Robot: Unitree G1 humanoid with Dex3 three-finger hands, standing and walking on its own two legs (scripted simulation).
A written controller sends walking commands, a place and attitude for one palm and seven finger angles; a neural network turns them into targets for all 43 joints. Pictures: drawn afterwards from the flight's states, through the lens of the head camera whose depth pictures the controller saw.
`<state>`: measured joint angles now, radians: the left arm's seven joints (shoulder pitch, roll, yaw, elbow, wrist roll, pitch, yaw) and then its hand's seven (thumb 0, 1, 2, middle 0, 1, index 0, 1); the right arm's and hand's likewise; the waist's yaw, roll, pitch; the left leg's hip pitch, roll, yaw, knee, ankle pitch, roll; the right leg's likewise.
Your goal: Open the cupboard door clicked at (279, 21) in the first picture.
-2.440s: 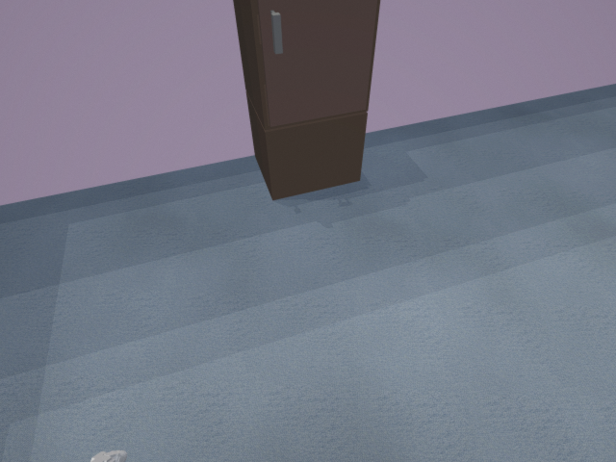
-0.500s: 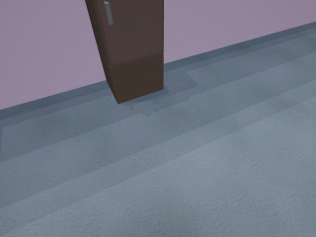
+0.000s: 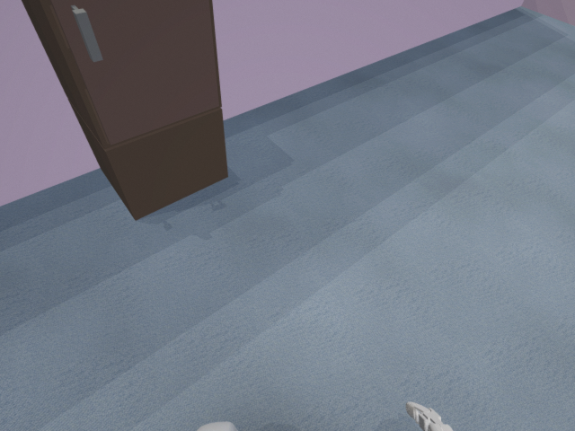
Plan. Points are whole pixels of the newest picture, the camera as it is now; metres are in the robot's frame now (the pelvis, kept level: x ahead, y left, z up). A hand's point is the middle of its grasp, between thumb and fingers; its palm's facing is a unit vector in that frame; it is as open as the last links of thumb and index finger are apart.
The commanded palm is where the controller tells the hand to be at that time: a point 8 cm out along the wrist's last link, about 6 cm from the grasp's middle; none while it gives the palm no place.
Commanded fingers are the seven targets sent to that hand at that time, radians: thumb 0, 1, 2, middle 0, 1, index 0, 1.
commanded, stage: walk to a spot facing it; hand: left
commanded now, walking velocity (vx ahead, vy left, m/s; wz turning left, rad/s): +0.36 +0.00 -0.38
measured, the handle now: (85, 33) +0.96 +0.64 +0.04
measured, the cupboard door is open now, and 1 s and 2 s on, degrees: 0 0 0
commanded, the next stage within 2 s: turn to face it in 1.00 s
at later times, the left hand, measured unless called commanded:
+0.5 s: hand (254, 294) +0.37 +0.10 -0.15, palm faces -0.25 -0.95 -0.20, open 7.4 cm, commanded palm none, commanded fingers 0.00 0.90 0.90 -0.20 -0.30 -0.20 -0.30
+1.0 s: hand (238, 268) +0.44 +0.14 -0.17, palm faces -0.25 -0.96 -0.14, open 7.4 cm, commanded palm none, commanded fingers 0.00 0.90 0.90 -0.20 -0.30 -0.20 -0.30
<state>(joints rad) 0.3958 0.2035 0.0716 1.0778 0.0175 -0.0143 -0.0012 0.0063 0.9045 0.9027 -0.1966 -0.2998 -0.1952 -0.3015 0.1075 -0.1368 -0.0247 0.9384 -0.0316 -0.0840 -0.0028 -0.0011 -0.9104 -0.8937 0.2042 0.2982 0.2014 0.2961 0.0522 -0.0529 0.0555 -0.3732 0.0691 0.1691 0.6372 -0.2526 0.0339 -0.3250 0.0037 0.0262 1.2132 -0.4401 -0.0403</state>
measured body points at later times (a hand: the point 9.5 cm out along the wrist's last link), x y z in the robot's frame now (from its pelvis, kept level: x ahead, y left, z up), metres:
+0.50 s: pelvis +0.20 -0.04 +0.00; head +0.22 -0.06 +0.45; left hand +0.38 +0.15 -0.13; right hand +0.05 -0.24 -0.15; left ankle +0.11 +0.11 -0.64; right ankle +0.24 -0.13 -0.72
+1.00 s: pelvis +0.40 -0.04 +0.02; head +0.41 -0.01 +0.46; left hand +0.45 +0.19 -0.15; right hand +0.39 -0.28 -0.12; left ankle +0.46 +0.04 -0.72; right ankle +0.33 -0.14 -0.63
